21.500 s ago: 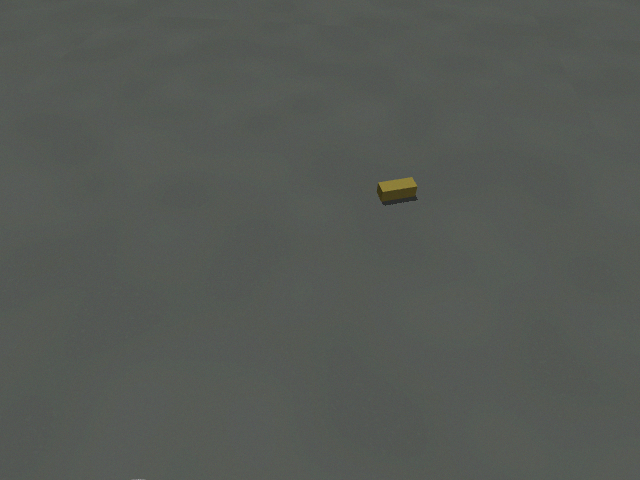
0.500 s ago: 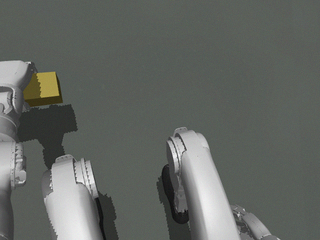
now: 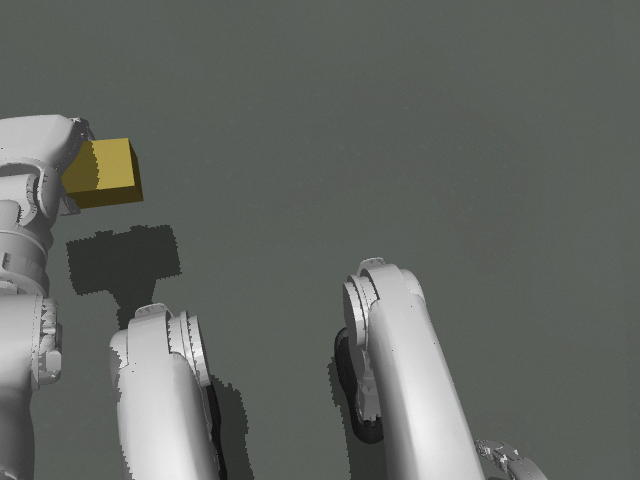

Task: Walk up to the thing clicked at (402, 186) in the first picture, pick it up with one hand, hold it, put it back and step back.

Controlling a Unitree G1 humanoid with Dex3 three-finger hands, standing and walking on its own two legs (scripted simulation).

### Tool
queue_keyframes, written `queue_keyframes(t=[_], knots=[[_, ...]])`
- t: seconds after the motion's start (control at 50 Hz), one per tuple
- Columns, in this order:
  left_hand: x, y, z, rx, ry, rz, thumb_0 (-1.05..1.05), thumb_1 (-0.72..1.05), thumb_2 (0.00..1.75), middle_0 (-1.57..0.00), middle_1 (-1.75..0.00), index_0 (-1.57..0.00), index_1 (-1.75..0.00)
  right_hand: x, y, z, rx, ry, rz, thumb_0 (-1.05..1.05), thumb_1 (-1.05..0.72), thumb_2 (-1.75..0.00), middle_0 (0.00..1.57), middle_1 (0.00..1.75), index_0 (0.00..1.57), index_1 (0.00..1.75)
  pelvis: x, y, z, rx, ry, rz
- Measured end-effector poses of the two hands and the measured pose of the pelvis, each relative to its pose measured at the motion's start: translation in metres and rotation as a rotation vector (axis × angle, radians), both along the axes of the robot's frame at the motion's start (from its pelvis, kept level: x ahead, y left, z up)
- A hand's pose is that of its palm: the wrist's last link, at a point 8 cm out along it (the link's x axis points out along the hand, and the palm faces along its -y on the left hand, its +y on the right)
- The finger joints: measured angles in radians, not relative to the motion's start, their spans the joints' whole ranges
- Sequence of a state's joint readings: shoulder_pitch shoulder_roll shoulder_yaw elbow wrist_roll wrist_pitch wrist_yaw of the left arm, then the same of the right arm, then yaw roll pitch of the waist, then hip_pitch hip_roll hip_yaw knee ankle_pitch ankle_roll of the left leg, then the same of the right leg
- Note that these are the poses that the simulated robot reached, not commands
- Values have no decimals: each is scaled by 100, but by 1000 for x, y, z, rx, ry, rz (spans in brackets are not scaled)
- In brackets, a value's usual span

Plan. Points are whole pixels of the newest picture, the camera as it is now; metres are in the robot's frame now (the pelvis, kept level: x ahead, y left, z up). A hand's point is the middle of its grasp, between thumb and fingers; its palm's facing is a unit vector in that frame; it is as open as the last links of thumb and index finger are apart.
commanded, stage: lift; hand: left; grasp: from above
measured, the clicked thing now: (67, 177) +0.51 +0.27 -0.17
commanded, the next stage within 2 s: hold in 1.46 s
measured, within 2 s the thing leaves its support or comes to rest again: neither
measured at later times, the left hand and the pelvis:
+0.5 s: hand out of the picture +0.42 +0.28 +0.02, palm faces -0.46 -0.07 -0.88, open 9.9 cm; pelvis +0.00 +0.00 +0.11, yaw +3 degrees
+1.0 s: hand out of the picture +0.35 +0.25 +0.21, palm faces -0.46 -0.09 -0.88, open 9.9 cm; pelvis +0.03 +0.00 +0.29, yaw +5 degrees
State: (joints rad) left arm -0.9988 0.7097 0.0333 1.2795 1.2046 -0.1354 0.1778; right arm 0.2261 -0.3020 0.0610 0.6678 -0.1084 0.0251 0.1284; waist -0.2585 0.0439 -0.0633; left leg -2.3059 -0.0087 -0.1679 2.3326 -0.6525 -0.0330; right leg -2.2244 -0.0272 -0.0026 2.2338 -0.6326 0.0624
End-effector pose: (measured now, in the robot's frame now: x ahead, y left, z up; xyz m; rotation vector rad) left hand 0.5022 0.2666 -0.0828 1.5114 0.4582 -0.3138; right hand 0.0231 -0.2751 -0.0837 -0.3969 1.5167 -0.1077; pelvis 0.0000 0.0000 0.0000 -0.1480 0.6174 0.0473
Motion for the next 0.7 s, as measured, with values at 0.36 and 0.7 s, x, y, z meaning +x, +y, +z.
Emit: queue_keyframes(t=[0.36,0.7], knots=[[-56,21,103,-19,6,-12,-1,0,58,-64,-67,-67,-61,69,9,45,26,-181,10,0,-90,-90,20,30,21,30,-2,5,67,25,-8,24],[-113,8,241,-43,-12,8,-1,-1,59,-66,-66,-69,-60,121,24,149,66,-355,-3,0,-90,-90,20,30,21,30,5,1,180,73,-116,35]])
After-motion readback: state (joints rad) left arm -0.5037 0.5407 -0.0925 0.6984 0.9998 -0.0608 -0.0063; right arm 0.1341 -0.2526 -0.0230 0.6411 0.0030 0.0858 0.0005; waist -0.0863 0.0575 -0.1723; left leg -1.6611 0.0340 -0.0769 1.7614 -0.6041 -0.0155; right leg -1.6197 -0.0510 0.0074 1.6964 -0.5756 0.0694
